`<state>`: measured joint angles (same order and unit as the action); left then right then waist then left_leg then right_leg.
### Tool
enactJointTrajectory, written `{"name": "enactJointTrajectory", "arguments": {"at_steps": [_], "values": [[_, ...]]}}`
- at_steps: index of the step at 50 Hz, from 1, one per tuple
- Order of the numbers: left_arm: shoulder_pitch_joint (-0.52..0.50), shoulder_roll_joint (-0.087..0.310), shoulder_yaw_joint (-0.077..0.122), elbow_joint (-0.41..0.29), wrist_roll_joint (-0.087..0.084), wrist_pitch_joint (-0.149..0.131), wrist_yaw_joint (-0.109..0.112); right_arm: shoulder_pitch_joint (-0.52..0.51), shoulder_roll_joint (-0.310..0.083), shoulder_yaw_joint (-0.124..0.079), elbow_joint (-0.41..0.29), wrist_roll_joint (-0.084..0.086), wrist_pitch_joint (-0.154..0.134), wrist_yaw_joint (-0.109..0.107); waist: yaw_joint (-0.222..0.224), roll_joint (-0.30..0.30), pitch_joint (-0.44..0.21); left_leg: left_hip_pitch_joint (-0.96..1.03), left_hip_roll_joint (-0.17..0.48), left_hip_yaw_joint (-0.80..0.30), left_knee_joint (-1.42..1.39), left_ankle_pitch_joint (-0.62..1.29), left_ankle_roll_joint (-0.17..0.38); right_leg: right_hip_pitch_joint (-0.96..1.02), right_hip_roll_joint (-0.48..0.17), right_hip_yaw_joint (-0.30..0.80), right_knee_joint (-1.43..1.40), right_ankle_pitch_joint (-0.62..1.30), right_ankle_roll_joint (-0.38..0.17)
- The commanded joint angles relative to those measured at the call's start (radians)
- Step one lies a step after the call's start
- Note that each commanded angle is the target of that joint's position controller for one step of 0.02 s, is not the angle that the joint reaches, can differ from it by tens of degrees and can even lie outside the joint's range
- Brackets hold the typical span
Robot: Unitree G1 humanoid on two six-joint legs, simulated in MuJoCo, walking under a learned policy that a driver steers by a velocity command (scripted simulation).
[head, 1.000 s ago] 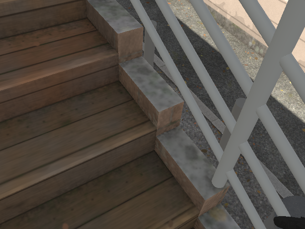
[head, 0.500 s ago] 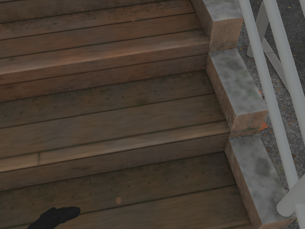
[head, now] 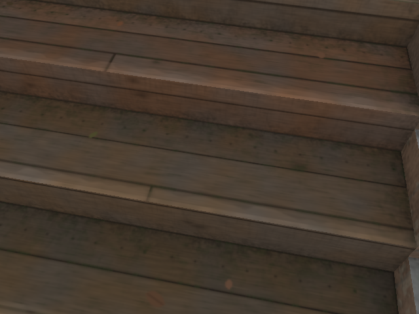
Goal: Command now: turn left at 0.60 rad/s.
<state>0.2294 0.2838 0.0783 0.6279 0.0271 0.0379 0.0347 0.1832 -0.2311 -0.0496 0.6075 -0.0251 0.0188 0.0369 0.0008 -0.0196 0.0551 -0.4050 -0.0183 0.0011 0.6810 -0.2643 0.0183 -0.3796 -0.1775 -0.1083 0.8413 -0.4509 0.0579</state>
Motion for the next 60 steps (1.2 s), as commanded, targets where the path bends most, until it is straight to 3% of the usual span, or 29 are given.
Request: {"name": "enactJointTrajectory", "arguments": {"at_steps": [1,2,5,6,9,12,16,20,22,23,24,25,27,32,37,38,41,43,44,46,47,48,49,50,51,52,54,56,60], "values": [[-0.077,0.035,0.004,-0.131,-0.025,0.016,0.010,0.074,-0.267,-0.088,-0.092,-0.007,-0.017,-0.030,-0.068,0.264,-0.131,0.192,0.296,-0.528,-0.348,0.060,0.216,-0.297,0.106,0.139,0.446,-0.074,-0.007],[-0.081,0.023,-0.010,-0.120,-0.012,0.006,0.001,0.040,-0.198,-0.064,-0.094,0.002,-0.006,-0.022,-0.038,0.170,-0.076,0.176,0.241,-0.464,-0.323,0.003,0.187,-0.331,0.085,0.168,0.407,0.027,-0.013],[-0.073,0.050,-0.005,-0.076,0.021,0.000,0.002,-0.012,-0.110,-0.033,-0.119,0.019,0.001,-0.044,-0.035,0.220,-0.101,0.224,0.134,-0.370,-0.299,0.042,0.159,-0.352,0.108,0.156,0.411,0.136,-0.018],[-0.037,0.066,0.001,-0.064,0.017,0.003,0.011,0.008,-0.112,-0.034,-0.120,0.018,0.000,-0.053,-0.029,0.278,-0.096,0.176,0.125,-0.353,-0.303,0.060,0.169,-0.320,0.101,0.160,0.445,0.149,-0.007],[-0.094,0.052,-0.012,-0.082,-0.005,0.011,0.022,0.064,-0.121,-0.034,-0.119,-0.005,-0.007,-0.061,-0.051,0.153,-0.130,0.216,0.174,-0.422,-0.300,0.200,0.215,-0.349,0.122,0.143,0.419,0.089,0.011],[-0.088,0.028,-0.021,-0.092,0.011,-0.002,0.021,0.081,-0.126,-0.035,-0.132,-0.027,0.000,-0.065,-0.058,0.115,-0.173,0.202,0.195,-0.488,-0.354,-0.085,0.271,-0.357,0.123,0.148,0.453,0.064,0.013],[-0.114,-0.004,-0.041,-0.115,0.007,-0.025,-0.008,0.107,-0.123,-0.036,-0.107,-0.017,-0.017,-0.070,-0.046,0.118,-0.146,0.178,0.185,-0.505,-0.393,-0.293,0.273,-0.315,0.126,0.142,0.276,0.053,-0.026],[0.001,-0.051,-0.058,-0.085,0.002,-0.037,-0.018,0.083,-0.106,-0.038,-0.053,-0.003,-0.022,-0.054,0.007,0.134,-0.096,-0.036,0.112,-0.338,-0.384,-0.179,0.210,0.080,0.151,0.078,-0.166,0.055,-0.085],[0.115,-0.050,-0.059,-0.040,0.036,-0.052,-0.012,0.098,-0.049,-0.031,-0.008,0.024,-0.020,-0.028,0.046,0.031,-0.096,-0.161,0.038,-0.268,-0.221,-0.139,0.150,0.357,0.213,0.019,-0.391,0.103,-0.108],[0.163,0.002,-0.050,-0.043,0.043,-0.075,-0.005,0.097,0.030,-0.011,-0.009,0.018,-0.033,-0.015,0.058,-0.174,-0.108,-0.288,-0.068,-0.158,0.044,-0.253,0.083,0.456,0.004,0.287,-0.538,-0.047,-0.134],[0.209,0.161,-0.007,-0.037,0.019,-0.083,-0.010,0.116,0.054,-0.007,-0.021,-0.002,-0.050,-0.005,0.053,-0.329,-0.085,-0.434,-0.147,-0.061,0.258,-0.293,0.022,0.441,-0.222,0.691,-0.723,-0.228,-0.186],[0.211,0.176,0.021,-0.015,0.003,-0.079,-0.014,0.095,-0.045,-0.034,-0.010,-0.026,-0.049,0.005,0.061,-0.277,-0.006,-0.485,-0.066,-0.081,0.412,-0.226,0.022,0.354,-0.220,0.807,-0.781,-0.472,-0.277],[0.158,0.048,-0.012,0.014,-0.018,-0.103,-0.022,0.042,-0.073,-0.047,0.037,-0.030,-0.053,0.017,0.025,-0.097,0.075,-0.536,-0.019,-0.089,0.614,-0.098,0.015,0.289,-0.125,0.584,-0.710,-0.317,-0.283],[0.271,-0.024,-0.016,0.158,-0.002,-0.155,-0.039,-0.014,0.046,-0.005,0.039,-0.028,-0.043,0.020,0.005,-0.027,0.009,-0.722,-0.008,-0.055,1.152,-0.026,0.043,0.293,-0.052,0.341,-0.601,-0.012,-0.279],[0.376,-0.032,-0.023,0.288,-0.027,-0.180,-0.033,-0.330,0.098,0.042,-0.150,-0.037,-0.033,-0.034,0.023,-0.009,0.145,-1.113,0.092,0.014,1.308,-0.163,0.066,0.362,-0.096,0.322,-0.710,0.126,-0.255],[0.397,-0.043,-0.028,0.311,-0.012,-0.186,-0.030,-0.398,0.090,0.043,-0.184,-0.034,-0.044,-0.035,0.037,-0.030,0.173,-1.150,0.109,0.046,1.249,-0.229,0.068,0.396,-0.093,0.300,-0.745,0.269,-0.260],[0.460,-0.027,-0.022,0.367,-0.013,-0.171,0.006,-0.455,0.094,0.066,-0.240,-0.028,-0.068,-0.030,0.063,-0.102,0.061,-1.124,0.161,0.047,1.049,-0.376,0.112,0.557,-0.079,0.217,-0.763,0.660,-0.240],[0.353,-0.003,-0.023,0.325,-0.028,-0.129,0.019,-0.384,0.127,0.098,-0.218,0.009,-0.064,0.013,0.025,-0.029,-0.059,-0.503,0.100,0.185,0.576,-0.176,0.150,0.298,-0.008,0.086,-0.905,0.840,-0.245],[0.346,0.012,-0.035,0.287,-0.031,-0.129,0.009,-0.318,0.113,0.078,-0.164,0.019,-0.059,0.017,0.017,-0.037,-0.166,-0.165,-0.021,0.277,0.579,-0.148,0.151,0.194,-0.012,0.076,-0.790,1.337,-0.252],[0.302,0.183,0.015,0.273,-0.070,-0.156,-0.006,0.071,0.037,0.019,-0.055,0.031,-0.007,-0.022,-0.167,-0.135,-0.367,0.142,-0.079,0.246,0.442,-0.071,0.170,0.318,-0.086,0.079,-0.428,1.824,-0.220],[0.260,0.174,0.019,0.264,-0.078,-0.181,-0.033,0.162,-0.028,-0.007,-0.043,0.016,-0.013,-0.038,-0.231,-0.210,-0.426,0.266,-0.043,0.079,0.299,-0.119,0.189,0.301,-0.059,0.088,-0.181,1.719,-0.190],[0.337,0.078,-0.001,0.221,-0.095,-0.197,-0.066,0.192,-0.124,-0.041,-0.012,0.004,-0.040,-0.035,-0.200,0.037,-0.508,0.506,0.226,-0.399,0.063,-0.331,0.268,-0.045,0.077,0.118,0.224,1.126,-0.147],[0.258,0.059,0.018,0.213,-0.053,-0.203,-0.091,0.219,-0.209,-0.072,0.001,0.004,-0.029,-0.039,-0.217,0.199,-0.610,0.477,0.401,-0.856,-0.279,-0.214,0.268,-0.102,0.267,0.165,0.709,0.315,-0.113],[0.261,0.003,0.029,0.184,-0.041,-0.198,-0.084,0.092,-0.185,-0.068,-0.008,-0.017,-0.038,-0.026,-0.135,0.111,-0.561,0.390,0.420,-0.834,-0.299,-0.212,0.242,-0.200,0.225,0.315,0.963,0.336,-0.113],[0.184,-0.051,0.017,0.148,-0.028,-0.178,-0.071,0.011,-0.124,-0.055,0.040,-0.008,-0.049,-0.023,-0.079,-0.001,-0.400,0.246,0.392,-0.668,-0.281,-0.277,0.237,-0.266,0.160,0.221,1.014,0.377,-0.114],[0.128,-0.075,0.004,0.100,-0.010,-0.174,-0.055,0.015,-0.052,-0.038,0.083,0.000,-0.076,-0.024,-0.054,-0.033,-0.240,0.125,0.362,-0.537,-0.264,-0.251,0.232,-0.322,0.117,0.206,0.975,0.357,-0.136],[0.093,-0.149,-0.023,0.070,0.010,-0.146,-0.038,0.024,0.094,0.014,0.164,-0.016,-0.111,-0.021,0.034,0.006,-0.095,-0.051,0.316,-0.383,-0.299,-0.169,0.192,-0.399,0.104,0.229,1.081,0.350,-0.178],[0.079,-0.180,-0.048,0.055,-0.008,-0.108,-0.020,0.098,0.099,0.021,0.257,-0.015,-0.141,-0.005,0.067,-0.009,-0.039,-0.043,0.300,-0.253,-0.333,-0.119,0.151,-0.539,0.131,0.228,1.161,0.275,-0.197],[0.058,-0.173,-0.044,0.086,-0.007,-0.064,-0.043,0.148,0.079,0.026,0.311,-0.006,-0.175,-0.011,0.073,0.034,-0.008,0.000,0.254,0.024,-0.361,0.175,-0.009,-0.661,0.190,0.209,1.054,0.486,-0.168]]}}
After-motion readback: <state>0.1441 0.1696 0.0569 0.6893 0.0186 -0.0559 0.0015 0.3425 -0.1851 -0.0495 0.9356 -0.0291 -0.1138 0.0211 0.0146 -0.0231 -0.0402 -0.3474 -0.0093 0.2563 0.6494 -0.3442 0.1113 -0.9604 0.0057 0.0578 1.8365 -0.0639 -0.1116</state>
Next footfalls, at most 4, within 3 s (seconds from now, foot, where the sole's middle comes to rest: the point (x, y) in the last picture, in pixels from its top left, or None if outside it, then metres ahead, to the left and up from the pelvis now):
0.46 right None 0.12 -0.10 -0.75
0.92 left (140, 294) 0.47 0.20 -0.60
1.52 right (173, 172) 0.77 0.13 -0.45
2.00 left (149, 44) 1.18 0.22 -0.30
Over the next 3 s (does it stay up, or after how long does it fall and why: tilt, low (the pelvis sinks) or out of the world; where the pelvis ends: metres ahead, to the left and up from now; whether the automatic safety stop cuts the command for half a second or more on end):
stays up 1.36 -0.14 0.62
